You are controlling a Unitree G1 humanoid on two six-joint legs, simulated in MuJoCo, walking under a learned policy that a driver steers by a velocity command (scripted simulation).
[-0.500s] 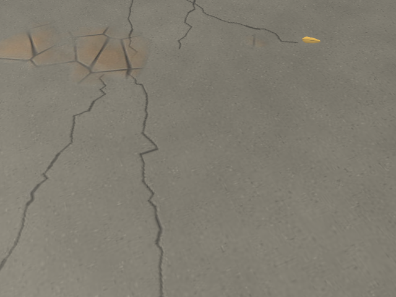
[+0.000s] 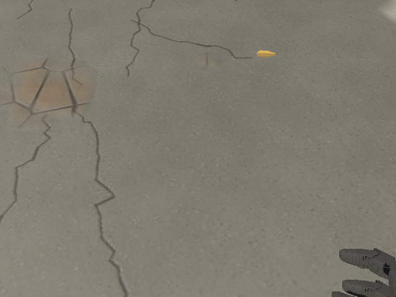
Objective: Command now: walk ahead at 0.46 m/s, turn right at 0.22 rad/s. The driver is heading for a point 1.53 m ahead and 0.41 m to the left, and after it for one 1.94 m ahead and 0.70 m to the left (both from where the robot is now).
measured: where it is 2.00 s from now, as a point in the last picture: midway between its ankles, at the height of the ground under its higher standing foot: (162, 147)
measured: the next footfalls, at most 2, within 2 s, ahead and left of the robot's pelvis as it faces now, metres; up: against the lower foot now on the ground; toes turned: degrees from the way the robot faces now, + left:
left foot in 0.02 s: +0.16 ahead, +0.12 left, +0.00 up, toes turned -1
right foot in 0.46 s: +0.43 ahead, -0.12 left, +0.00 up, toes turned +10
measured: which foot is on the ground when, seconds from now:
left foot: up 0.00-0.00, down 0.02-0.46, up 0.48-0.94, down 0.96-1.00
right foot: down 0.00-0.02, up 0.04-0.44, down 0.46-0.98, up 1.00-1.00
